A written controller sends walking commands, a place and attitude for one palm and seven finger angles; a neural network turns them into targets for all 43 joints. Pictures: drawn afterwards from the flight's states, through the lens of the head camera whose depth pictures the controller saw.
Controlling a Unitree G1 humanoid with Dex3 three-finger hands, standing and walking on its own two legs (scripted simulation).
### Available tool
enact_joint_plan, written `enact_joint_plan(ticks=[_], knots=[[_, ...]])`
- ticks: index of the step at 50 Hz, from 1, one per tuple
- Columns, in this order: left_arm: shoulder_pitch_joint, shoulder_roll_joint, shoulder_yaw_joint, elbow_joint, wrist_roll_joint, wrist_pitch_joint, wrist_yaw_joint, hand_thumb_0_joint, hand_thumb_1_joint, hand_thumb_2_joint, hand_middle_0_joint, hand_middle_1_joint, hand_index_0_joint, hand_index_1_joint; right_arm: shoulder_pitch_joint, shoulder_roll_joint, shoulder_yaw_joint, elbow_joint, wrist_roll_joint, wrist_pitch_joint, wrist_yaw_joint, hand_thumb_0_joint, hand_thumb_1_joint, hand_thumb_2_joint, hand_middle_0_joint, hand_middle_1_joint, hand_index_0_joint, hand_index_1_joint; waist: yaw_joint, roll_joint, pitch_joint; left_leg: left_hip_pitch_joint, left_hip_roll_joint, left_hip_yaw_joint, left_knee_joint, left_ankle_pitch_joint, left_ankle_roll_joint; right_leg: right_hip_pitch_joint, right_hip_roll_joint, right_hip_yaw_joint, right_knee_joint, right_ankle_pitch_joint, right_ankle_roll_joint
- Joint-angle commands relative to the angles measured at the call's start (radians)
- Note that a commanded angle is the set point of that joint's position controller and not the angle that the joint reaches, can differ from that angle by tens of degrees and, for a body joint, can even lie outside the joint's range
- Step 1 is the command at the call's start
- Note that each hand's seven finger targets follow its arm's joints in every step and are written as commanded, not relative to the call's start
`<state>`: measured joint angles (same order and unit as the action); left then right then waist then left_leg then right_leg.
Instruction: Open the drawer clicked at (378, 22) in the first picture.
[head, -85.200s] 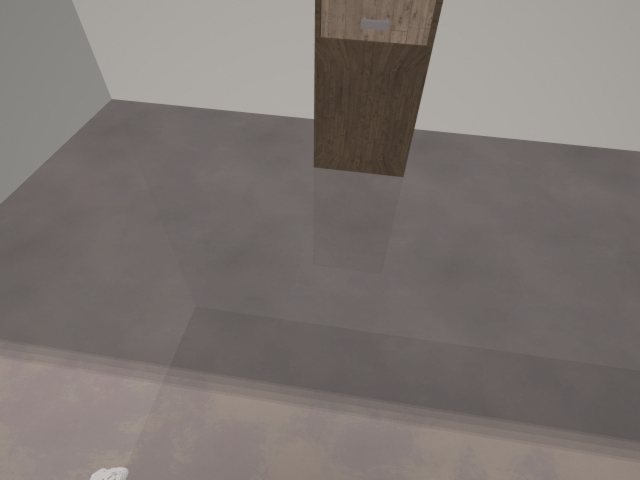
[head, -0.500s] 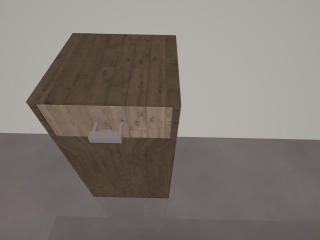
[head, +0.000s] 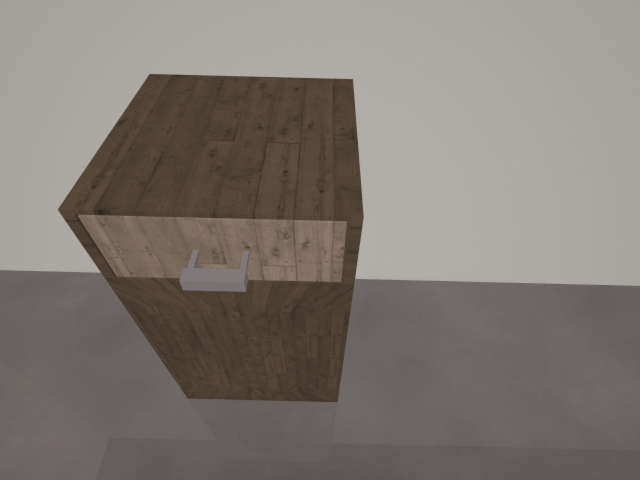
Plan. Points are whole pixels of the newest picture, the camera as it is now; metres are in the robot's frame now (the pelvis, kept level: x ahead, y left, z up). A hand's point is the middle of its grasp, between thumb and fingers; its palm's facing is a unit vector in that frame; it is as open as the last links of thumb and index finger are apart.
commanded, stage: look again from close up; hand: left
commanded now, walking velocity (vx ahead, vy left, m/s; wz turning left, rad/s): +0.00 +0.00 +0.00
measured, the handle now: (217, 268) +0.44 +0.20 -0.04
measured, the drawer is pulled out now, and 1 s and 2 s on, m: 0.00 0.00 0.00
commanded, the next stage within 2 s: raise the hand with hooked fingers in 0.34 s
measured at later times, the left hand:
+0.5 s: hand out of the picture -0.02 +0.14 -0.16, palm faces -0.07 -0.97 -0.23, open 7.4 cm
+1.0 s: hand out of the picture +0.12 +0.19 -0.06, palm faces +0.01 -0.09 -1.00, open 9.4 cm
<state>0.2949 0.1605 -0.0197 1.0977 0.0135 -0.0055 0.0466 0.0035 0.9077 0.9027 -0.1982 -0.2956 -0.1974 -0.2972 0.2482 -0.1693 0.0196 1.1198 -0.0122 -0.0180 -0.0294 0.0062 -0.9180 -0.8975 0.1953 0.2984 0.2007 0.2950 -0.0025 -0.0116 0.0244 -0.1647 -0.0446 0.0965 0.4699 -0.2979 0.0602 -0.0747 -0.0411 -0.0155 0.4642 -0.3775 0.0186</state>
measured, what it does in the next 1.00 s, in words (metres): shifts its weight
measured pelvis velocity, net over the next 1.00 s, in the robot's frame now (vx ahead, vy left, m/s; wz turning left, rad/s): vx -0.07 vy -0.07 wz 0.04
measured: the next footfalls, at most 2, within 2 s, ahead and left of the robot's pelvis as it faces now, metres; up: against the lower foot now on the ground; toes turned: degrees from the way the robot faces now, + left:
none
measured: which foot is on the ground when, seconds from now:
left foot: down 0.00-1.00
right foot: down 0.00-1.00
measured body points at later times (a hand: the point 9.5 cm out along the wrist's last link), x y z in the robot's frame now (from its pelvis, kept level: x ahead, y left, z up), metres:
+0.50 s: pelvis -0.02 -0.02 +0.00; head +0.00 -0.02 +0.45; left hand -0.01 +0.19 -0.14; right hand -0.01 -0.25 -0.15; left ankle -0.03 +0.08 -0.74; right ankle -0.08 -0.13 -0.74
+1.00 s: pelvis -0.07 -0.07 -0.05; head -0.04 -0.08 +0.40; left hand +0.11 +0.19 -0.01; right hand +0.19 -0.28 -0.12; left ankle -0.03 +0.08 -0.74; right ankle -0.08 -0.13 -0.74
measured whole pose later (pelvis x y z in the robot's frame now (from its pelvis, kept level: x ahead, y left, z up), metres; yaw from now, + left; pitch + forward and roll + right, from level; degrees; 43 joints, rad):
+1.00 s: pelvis -0.07 -0.07 -0.05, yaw +2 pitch +9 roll +1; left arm 0.33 0.36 -0.07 0.12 1.07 -0.05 0.48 0.00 0.43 0.71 -0.25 -0.59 -0.25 -0.59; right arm 0.03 -0.24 -0.04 0.54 -0.06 0.08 0.00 0.01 -0.91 -0.90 0.19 0.30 0.20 0.30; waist 0.10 0.01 -0.11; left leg -0.69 0.04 0.02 0.88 -0.35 -0.01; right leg -0.60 0.03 -0.09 0.92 -0.49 -0.09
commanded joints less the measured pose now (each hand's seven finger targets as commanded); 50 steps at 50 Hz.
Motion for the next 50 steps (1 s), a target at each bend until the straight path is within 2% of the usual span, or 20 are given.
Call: enact_joint_plan(ticks=[1, 21, 22, 23, 24, 25, 26, 27, 28, 30, 31, 32, 34, 35, 37, 40, 42, 45, 47, 50], knots=[[0.089, 0.098, 0.021, -0.015, -0.003, -0.008, 0.006, 0.000, 0.900, 0.900, -0.200, -0.300, -0.200, -0.300, 0.061, -0.099, -0.011, -0.016, 0.002, -0.011, -0.008, 0.000, -0.900, -0.900, 0.200, 0.300, 0.200, 0.300, 0.004, 0.007, 0.028, 0.047, 0.146, -0.133, -0.082, 0.379, 0.004, -0.080, -0.068, 0.046, -0.060, 0.317, -0.044], [0.129, 0.066, 0.013, 0.017, -0.004, -0.015, 0.003, 0.000, 0.900, 0.900, -0.200, -0.300, -0.200, -0.300, 0.080, -0.066, -0.010, 0.013, 0.005, -0.009, -0.007, 0.000, -0.900, -0.900, 0.200, 0.300, 0.200, 0.300, 0.007, -0.003, 0.054, 0.022, 0.147, -0.125, -0.104, 0.254, -0.005, -0.106, -0.065, 0.065, -0.103, 0.266, -0.051], [0.156, 0.091, 0.015, 0.021, 0.019, -0.049, 0.033, 0.000, 0.900, 0.900, -0.200, -0.300, -0.200, -0.300, 0.004, -0.105, -0.015, -0.067, 0.011, -0.019, 0.007, 0.000, -0.900, -0.900, 0.200, 0.300, 0.200, 0.300, 0.025, -0.056, 0.114, -0.089, 0.149, -0.117, 0.107, 0.382, -0.038, -0.164, -0.100, 0.104, -0.120, 0.613, -0.027], [-0.578, 0.342, -0.062, -1.468, 0.113, -0.195, 0.038, 0.000, 0.877, 0.890, -0.202, -0.315, -0.202, -0.315, 0.048, -0.239, -0.043, -0.415, 0.080, -0.148, -0.046, 0.000, -0.900, -0.900, 0.200, 0.300, 0.200, 0.300, -0.060, 0.190, -0.364, 0.206, 0.063, -0.077, -0.032, 0.522, 0.002, -0.146, 0.011, 0.102, 0.024, 0.577, -0.067], [-0.235, 0.336, 0.032, -1.231, 0.127, -0.140, 0.121, 0.000, 0.853, 0.880, -0.203, -0.330, -0.203, -0.330, -0.038, -0.188, -0.042, -0.351, 0.060, -0.238, -0.092, 0.000, -0.900, -0.900, 0.200, 0.300, 0.200, 0.300, 0.008, 0.367, -0.394, 0.312, 0.111, -0.104, -0.006, 0.637, -0.019, -0.205, 0.025, 0.016, 0.094, 0.279, -0.071], [0.019, 0.197, -0.028, -1.162, 0.114, -0.005, 0.167, 0.000, 0.830, 0.870, -0.205, -0.345, -0.205, -0.345, -0.033, -0.144, -0.060, -0.355, 0.084, -0.275, -0.089, 0.000, -0.900, -0.900, 0.200, 0.300, 0.200, 0.300, -0.006, 0.279, -0.254, 0.180, 0.113, -0.119, -0.041, 0.559, -0.044, -0.289, 0.039, -0.024, 0.136, 0.112, -0.051], [0.078, 0.077, -0.110, -1.103, 0.183, 0.042, 0.179, 0.000, 0.807, 0.860, -0.207, -0.360, -0.207, -0.360, -0.025, -0.128, -0.057, -0.354, 0.084, -0.283, -0.085, 0.000, -0.900, -0.900, 0.200, 0.300, 0.200, 0.300, -0.015, 0.160, -0.189, 0.090, 0.111, -0.114, -0.013, 0.504, -0.030, -0.304, 0.039, -0.043, 0.131, 0.127, -0.044], [0.004, 0.091, -0.133, -1.200, 0.252, 0.041, 0.198, 0.000, 0.783, 0.850, -0.208, -0.375, -0.208, -0.375, -0.073, -0.167, -0.063, -0.426, 0.074, -0.291, -0.073, 0.000, -0.900, -0.900, 0.200, 0.300, 0.200, 0.300, -0.017, 0.114, -0.091, -0.004, 0.093, -0.127, 0.021, 0.384, -0.029, -0.347, 0.041, -0.039, 0.097, 0.161, -0.050], [0.000, 0.154, -0.124, -1.215, 0.370, 0.040, 0.231, 0.000, 0.760, 0.840, -0.210, -0.390, -0.210, -0.390, -0.066, -0.210, -0.066, -0.440, 0.042, -0.285, -0.067, 0.000, -0.900, -0.900, 0.200, 0.300, 0.200, 0.300, -0.044, 0.076, -0.141, -0.033, 0.080, -0.126, 0.070, 0.321, -0.020, -0.395, 0.051, -0.031, 0.099, 0.194, -0.056], [0.024, 0.128, -0.158, -1.118, 0.587, 0.055, 0.291, 0.000, 0.713, 0.820, -0.213, -0.420, -0.213, -0.420, -0.070, -0.209, -0.072, -0.507, 0.001, -0.238, -0.045, 0.000, -0.900, -0.900, 0.200, 0.300, 0.200, 0.300, -0.053, -0.069, -0.161, -0.130, 0.053, -0.129, 0.160, 0.270, -0.019, -0.489, 0.069, -0.027, 0.145, 0.163, -0.057], [0.087, 0.140, -0.131, -1.027, 0.716, 0.058, 0.324, 0.000, 0.690, 0.810, -0.215, -0.435, -0.215, -0.435, -0.085, -0.207, -0.085, -0.533, -0.024, -0.202, -0.033, 0.000, -0.900, -0.900, 0.200, 0.300, 0.200, 0.300, -0.013, -0.132, -0.185, -0.190, 0.040, -0.116, 0.190, 0.222, -0.028, -0.517, 0.075, -0.025, 0.160, 0.106, -0.061], [0.187, 0.122, -0.129, -0.959, 0.810, 0.055, 0.349, 0.000, 0.667, 0.800, -0.217, -0.450, -0.217, -0.450, -0.126, -0.205, -0.096, -0.565, -0.040, -0.164, -0.016, 0.000, -0.900, -0.900, 0.200, 0.300, 0.200, 0.300, 0.030, -0.184, -0.146, -0.272, 0.027, -0.101, 0.206, 0.162, -0.035, -0.539, 0.077, 0.010, 0.161, 0.066, -0.068], [0.308, 0.116, -0.111, -0.886, 0.942, 0.034, 0.366, 0.000, 0.620, 0.780, -0.220, -0.480, -0.220, -0.480, -0.182, -0.197, -0.099, -0.611, -0.047, -0.080, 0.025, 0.000, -0.900, -0.900, 0.200, 0.300, 0.200, 0.300, 0.095, -0.264, -0.121, -0.402, 0.015, -0.083, 0.231, 0.098, -0.042, -0.508, 0.063, 0.077, 0.171, 0.101, -0.086], [0.307, 0.163, -0.057, -0.893, 0.982, 0.009, 0.368, 0.000, 0.597, 0.770, -0.222, -0.495, -0.222, -0.495, -0.203, -0.191, -0.098, -0.626, -0.034, -0.046, 0.044, 0.000, -0.900, -0.900, 0.200, 0.300, 0.200, 0.300, 0.128, -0.252, -0.156, -0.438, 0.007, -0.075, 0.242, 0.118, -0.045, -0.450, 0.055, 0.124, 0.194, 0.200, -0.093], [0.263, 0.261, 0.019, -1.006, 1.038, -0.030, 0.387, 0.000, 0.550, 0.750, -0.225, -0.525, -0.225, -0.525, -0.247, -0.178, -0.086, -0.682, -0.025, -0.003, 0.062, 0.000, -0.900, -0.900, 0.200, 0.300, 0.200, 0.300, 0.159, -0.180, -0.243, -0.479, -0.005, -0.056, 0.262, 0.117, -0.046, -0.387, 0.038, 0.152, 0.236, 0.266, -0.088], [0.141, 0.366, 0.117, -1.138, 1.102, -0.047, 0.450, 0.000, 0.480, 0.720, -0.230, -0.570, -0.230, -0.570, -0.267, -0.164, -0.080, -0.722, -0.030, 0.048, 0.065, 0.000, -0.900, -0.900, 0.200, 0.300, 0.200, 0.300, 0.160, -0.027, -0.302, -0.433, -0.019, -0.048, 0.290, 0.120, -0.043, -0.400, 0.043, 0.179, 0.250, 0.238, -0.090], [-0.007, 0.350, 0.101, -1.219, 1.102, -0.027, 0.493, 0.000, 0.433, 0.700, -0.233, -0.600, -0.233, -0.600, -0.265, -0.157, -0.089, -0.742, -0.042, 0.073, 0.056, 0.000, -0.900, -0.900, 0.200, 0.300, 0.200, 0.300, 0.113, 0.037, -0.336, -0.363, -0.018, -0.052, 0.321, 0.103, -0.032, -0.463, 0.046, 0.187, 0.235, 0.174, -0.087], [-0.273, 0.392, 0.109, -1.309, 1.078, -0.044, 0.521, 0.000, 0.363, 0.670, -0.238, -0.645, -0.238, -0.645, -0.278, -0.148, -0.087, -0.721, -0.054, 0.082, 0.025, 0.000, -0.900, -0.900, 0.200, 0.300, 0.200, 0.300, 0.036, 0.015, -0.326, -0.341, -0.013, -0.078, 0.384, 0.055, -0.019, -0.530, 0.035, 0.229, 0.197, 0.088, -0.073], [-0.295, 0.375, 0.077, -1.268, 1.058, -0.065, 0.509, 0.000, 0.317, 0.650, -0.242, -0.675, -0.242, -0.675, -0.280, -0.147, -0.083, -0.707, -0.053, 0.066, 0.011, 0.000, -0.900, -0.900, 0.200, 0.300, 0.200, 0.300, 0.014, 0.038, -0.294, -0.332, -0.012, -0.086, 0.405, 0.023, -0.016, -0.555, 0.029, 0.237, 0.168, 0.027, -0.069], [-0.346, 0.343, 0.016, -1.268, 1.020, -0.062, 0.459, 0.000, 0.247, 0.620, -0.247, -0.720, -0.247, -0.720, -0.286, -0.148, -0.075, -0.695, -0.050, 0.052, 0.003, 0.000, -0.900, -0.900, 0.200, 0.300, 0.200, 0.300, -0.002, 0.060, -0.319, -0.294, -0.006, -0.091, 0.387, 0.026, -0.011, -0.551, 0.033, 0.205, 0.161, 0.034, -0.061]])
